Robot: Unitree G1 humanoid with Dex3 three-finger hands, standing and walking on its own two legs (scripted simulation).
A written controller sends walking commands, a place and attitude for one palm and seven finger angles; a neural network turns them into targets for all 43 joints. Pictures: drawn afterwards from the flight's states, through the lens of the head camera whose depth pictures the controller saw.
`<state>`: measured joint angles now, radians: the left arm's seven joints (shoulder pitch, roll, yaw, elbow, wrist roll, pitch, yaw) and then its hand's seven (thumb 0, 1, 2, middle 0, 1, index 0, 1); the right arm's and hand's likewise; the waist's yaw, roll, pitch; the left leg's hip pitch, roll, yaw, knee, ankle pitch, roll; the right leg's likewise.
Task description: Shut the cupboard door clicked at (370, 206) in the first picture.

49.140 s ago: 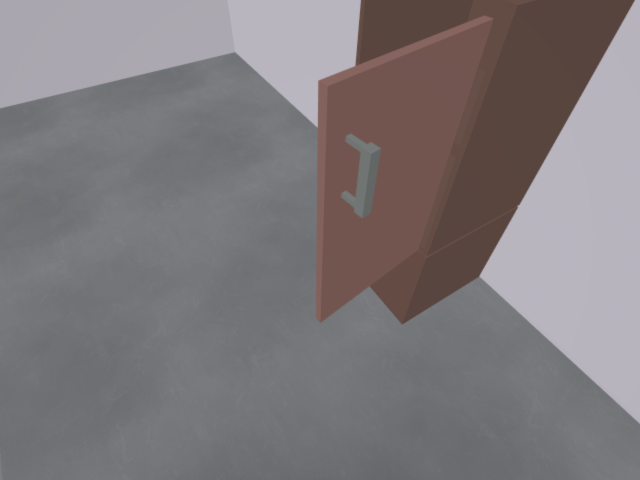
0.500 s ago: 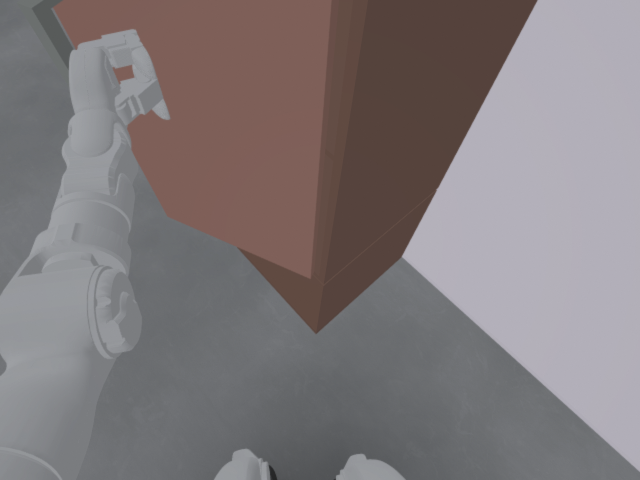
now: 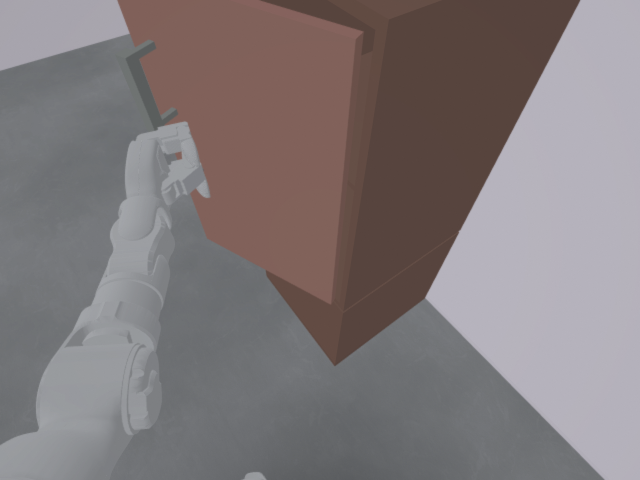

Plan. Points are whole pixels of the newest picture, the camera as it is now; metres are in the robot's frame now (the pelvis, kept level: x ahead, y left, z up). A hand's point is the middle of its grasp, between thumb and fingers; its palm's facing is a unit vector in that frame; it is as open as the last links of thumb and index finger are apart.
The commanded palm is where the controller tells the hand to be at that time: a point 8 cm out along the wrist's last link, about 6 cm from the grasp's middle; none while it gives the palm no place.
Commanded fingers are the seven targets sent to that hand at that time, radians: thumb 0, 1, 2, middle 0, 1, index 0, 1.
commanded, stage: pull the fist back off the door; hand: left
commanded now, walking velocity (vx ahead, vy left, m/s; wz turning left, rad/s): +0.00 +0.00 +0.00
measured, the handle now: (151, 88) +0.64 +0.23 +0.12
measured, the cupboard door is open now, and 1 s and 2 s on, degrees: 23 23 23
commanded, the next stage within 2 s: draw the hand back to the body in 0.08 s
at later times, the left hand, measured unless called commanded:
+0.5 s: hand (164, 198) +0.42 +0.17 +0.13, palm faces +0.07 -1.00 +0.00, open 3.1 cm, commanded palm +0.38 +0.21 +0.15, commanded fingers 0.00 0.90 0.90 -1.30 -1.50 -1.30 -1.50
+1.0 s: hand (57, 296) +0.28 +0.23 +0.15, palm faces +0.25 -0.94 -0.24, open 3.4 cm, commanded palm +0.24 +0.28 +0.18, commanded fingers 0.00 0.90 0.90 -0.72 -0.87 -0.72 -0.87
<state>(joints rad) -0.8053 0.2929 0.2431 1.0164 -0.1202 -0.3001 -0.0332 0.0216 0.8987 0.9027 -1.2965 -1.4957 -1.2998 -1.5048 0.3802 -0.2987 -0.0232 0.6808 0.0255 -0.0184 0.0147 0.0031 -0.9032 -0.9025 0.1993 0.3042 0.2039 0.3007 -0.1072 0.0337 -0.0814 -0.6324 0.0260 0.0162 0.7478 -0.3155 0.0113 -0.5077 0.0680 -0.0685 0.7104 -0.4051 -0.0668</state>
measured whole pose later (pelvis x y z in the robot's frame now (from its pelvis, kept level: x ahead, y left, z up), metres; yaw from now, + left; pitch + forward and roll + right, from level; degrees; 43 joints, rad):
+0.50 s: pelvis +0.01 +0.01 +0.01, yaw -2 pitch +7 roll +0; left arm -0.47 0.26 0.25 0.68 -0.19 -0.20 -0.08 0.02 0.90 0.90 -1.29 -1.50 -1.30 -1.50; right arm 0.41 -0.27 0.00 0.66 0.06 0.01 -0.01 0.01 -0.90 -0.90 0.20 0.30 0.21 0.30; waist -0.06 0.05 -0.10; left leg -0.48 0.02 0.06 0.66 -0.31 0.02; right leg -0.37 0.06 -0.02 0.64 -0.39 -0.05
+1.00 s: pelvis +0.00 +0.02 +0.03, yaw +0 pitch -2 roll +0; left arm 0.06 0.30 0.14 -0.01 -0.09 -0.05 0.06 0.02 0.89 0.90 -0.98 -1.15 -0.98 -1.15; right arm 0.16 -0.23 0.06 0.58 0.05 -0.02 -0.06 0.01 -0.90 -0.90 0.20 0.30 0.21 0.30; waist 0.04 0.05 0.00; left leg -0.21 -0.01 0.04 0.45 -0.20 0.04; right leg -0.09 0.04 -0.03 0.41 -0.28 -0.03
